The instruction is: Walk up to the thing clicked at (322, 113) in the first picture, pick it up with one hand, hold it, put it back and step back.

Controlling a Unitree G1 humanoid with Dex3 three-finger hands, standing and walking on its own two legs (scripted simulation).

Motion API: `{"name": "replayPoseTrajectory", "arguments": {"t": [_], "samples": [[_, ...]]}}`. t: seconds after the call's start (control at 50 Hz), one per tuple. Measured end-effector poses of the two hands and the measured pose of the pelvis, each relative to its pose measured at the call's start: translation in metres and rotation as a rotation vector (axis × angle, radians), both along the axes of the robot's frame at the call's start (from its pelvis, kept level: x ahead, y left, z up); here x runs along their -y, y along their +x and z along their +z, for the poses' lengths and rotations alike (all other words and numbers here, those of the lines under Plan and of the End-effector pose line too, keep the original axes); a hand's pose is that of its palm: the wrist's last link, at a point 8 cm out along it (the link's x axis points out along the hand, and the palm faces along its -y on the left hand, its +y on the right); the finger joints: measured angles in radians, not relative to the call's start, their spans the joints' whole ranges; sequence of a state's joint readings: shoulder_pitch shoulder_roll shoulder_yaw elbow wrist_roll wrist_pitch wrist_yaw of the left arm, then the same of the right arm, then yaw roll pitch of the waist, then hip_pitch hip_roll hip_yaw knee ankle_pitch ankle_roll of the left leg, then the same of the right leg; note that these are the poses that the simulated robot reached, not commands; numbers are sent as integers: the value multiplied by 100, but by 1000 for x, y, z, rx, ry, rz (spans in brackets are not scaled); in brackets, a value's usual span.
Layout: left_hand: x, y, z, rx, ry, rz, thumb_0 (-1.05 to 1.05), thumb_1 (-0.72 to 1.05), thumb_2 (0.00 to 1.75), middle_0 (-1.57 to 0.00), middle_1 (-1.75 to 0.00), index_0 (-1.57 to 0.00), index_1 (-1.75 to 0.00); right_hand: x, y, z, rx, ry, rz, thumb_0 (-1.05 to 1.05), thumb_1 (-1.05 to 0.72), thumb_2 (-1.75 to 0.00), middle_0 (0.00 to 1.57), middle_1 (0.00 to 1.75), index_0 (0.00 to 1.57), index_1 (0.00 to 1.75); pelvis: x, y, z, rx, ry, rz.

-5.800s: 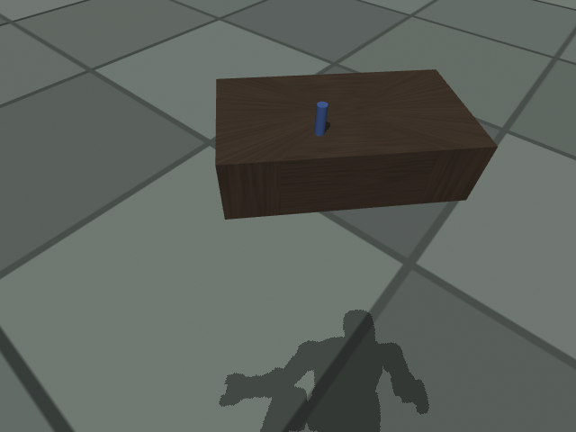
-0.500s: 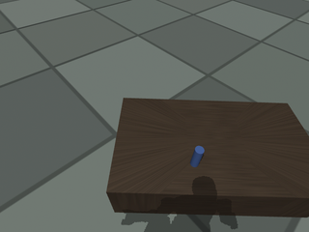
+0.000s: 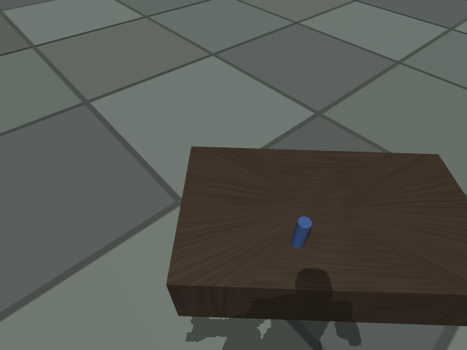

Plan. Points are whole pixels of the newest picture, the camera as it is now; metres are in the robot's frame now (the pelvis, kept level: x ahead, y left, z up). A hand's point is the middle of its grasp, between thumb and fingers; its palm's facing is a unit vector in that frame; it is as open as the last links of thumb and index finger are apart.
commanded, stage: stand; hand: right
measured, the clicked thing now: (300, 233) +0.56 -0.23 -0.39
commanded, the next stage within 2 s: go down in 1.84 s
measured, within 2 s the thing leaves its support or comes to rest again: neither
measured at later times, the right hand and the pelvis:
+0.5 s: hand out of the picture +0.07 -0.26 -0.16, palm faces -0.04 +0.94 -0.33, open 7.4 cm; pelvis +0.00 +0.00 +0.00, yaw +1 degrees
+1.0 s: hand out of the picture +0.09 -0.26 -0.16, palm faces -0.04 +0.94 -0.34, open 7.4 cm; pelvis +0.01 -0.01 +0.00, yaw +1 degrees
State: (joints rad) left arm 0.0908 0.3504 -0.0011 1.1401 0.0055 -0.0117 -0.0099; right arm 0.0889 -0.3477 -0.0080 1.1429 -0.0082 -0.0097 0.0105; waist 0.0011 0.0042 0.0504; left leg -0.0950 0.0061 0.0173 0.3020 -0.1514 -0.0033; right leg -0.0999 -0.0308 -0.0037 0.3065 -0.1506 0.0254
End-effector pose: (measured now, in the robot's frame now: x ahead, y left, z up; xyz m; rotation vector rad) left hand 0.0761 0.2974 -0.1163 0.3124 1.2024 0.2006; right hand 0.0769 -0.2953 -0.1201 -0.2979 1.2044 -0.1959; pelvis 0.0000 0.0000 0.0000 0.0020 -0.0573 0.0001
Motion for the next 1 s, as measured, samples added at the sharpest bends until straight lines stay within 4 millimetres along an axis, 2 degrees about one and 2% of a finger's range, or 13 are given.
{"name": "replayPoseTrajectory", "arguments": {"t": [0.2, 0.34, 0.78, 1.0], "samples": [[1, -24, -4, -46, -4, 18, 1, 90, 90, -20, -30, -20, -30, 5, -15, -2, -43, -4, -3, 0, -90, -90, 20, 30, 20, 30, 2, -3, 0, -8, -1, 8], [2, -30, -6, -66, -6, 25, 1, 90, 90, -20, -30, -20, -30, 5, -18, -3, -60, -4, 1, 1, -90, -90, 20, 30, 20, 30, 3, -2, 0, -13, -1, 12], [5, -4, -1, -14, 0, 19, 1, 90, 90, -20, -30, -20, -30, 6, 9, -1, -18, -5, 26, 0, -90, -90, 20, 30, 20, 30, 6, 8, 0, -13, -2, 18], [5, -5, -2, -26, -1, 23, 1, 90, 90, -20, -30, -20, -30, 7, 9, -1, -27, -10, 29, 0, -90, -90, 20, 30, 20, 30, 6, 10, 0, -17, -2, 18]]}}
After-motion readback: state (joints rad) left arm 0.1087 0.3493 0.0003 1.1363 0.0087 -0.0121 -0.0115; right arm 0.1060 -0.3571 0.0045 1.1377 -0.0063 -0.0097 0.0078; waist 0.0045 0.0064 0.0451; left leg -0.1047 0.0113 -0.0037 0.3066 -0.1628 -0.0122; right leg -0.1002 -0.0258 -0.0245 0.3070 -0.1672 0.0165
